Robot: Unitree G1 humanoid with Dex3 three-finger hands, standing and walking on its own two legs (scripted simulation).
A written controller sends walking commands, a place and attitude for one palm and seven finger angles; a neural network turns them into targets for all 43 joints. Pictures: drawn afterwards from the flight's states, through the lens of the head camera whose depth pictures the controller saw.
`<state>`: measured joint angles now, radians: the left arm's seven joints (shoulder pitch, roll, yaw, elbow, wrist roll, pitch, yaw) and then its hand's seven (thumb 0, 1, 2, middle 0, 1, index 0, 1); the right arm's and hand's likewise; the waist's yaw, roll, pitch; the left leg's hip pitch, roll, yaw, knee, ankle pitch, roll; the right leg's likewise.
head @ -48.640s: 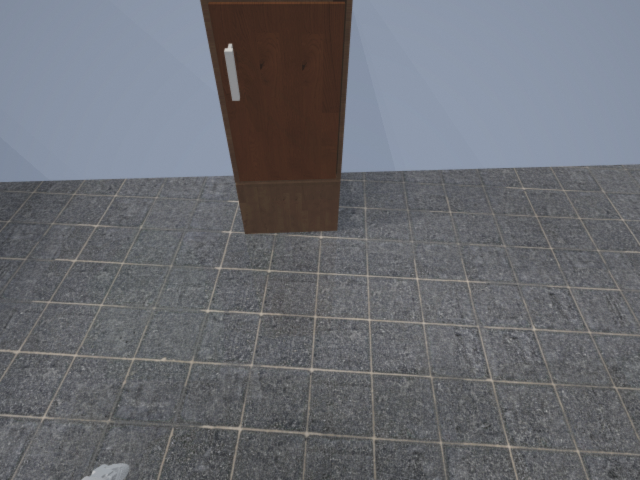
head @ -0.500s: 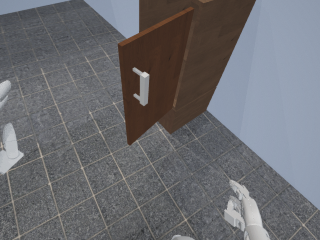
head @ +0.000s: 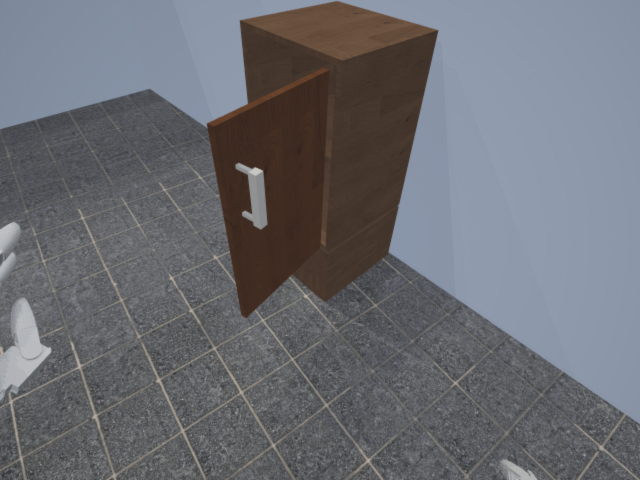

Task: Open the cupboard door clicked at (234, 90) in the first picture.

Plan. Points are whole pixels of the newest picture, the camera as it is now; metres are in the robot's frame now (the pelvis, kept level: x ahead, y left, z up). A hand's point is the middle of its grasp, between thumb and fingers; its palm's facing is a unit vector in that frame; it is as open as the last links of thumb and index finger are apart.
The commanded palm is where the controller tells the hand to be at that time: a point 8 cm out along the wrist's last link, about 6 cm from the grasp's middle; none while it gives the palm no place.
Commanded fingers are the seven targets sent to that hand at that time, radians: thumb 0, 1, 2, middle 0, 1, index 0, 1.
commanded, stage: stop stepping back and stand still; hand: left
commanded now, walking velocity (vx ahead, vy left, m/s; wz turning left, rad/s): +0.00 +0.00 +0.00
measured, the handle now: (250, 196) +0.68 +0.16 -0.03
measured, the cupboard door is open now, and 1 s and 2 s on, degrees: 100 100 100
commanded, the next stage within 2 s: let the arm hang, fingers relaxed in 0.50 s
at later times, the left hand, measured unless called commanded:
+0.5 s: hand (25, 342) +0.21 +0.28 +0.16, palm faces +0.41 -0.78 -0.47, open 7.4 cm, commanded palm +0.15 +0.32 +0.18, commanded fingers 0.00 0.90 0.90 -0.20 -0.30 -0.20 -0.30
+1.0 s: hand out of the picture +0.00 +0.20 -0.17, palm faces -0.01 -0.98 -0.18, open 7.1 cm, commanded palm none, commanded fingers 0.00 0.90 0.90 -0.20 -0.30 -0.20 -0.30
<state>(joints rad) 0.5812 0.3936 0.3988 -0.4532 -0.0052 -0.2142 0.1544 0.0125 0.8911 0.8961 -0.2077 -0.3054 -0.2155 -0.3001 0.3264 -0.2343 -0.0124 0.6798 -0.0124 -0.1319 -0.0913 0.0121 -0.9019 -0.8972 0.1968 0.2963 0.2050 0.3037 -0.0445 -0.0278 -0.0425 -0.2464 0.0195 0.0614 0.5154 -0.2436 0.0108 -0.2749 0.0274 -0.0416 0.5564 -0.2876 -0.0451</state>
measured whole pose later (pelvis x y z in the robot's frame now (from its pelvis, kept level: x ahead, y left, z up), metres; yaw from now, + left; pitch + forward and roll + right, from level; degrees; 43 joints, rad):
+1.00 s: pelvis +0.00 +0.02 +0.01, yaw +2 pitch -1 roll +0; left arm 0.27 0.21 -0.01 1.05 0.02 0.03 0.00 0.00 0.97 0.89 -0.20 -0.30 -0.21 -0.30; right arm 0.24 -0.25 0.00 1.06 -0.02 0.03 0.00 0.00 -0.90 -0.90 0.20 0.30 0.20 0.30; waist -0.01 -0.03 0.08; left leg -0.24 -0.01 0.02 0.45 -0.20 0.02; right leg -0.23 0.02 -0.06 0.43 -0.19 -0.03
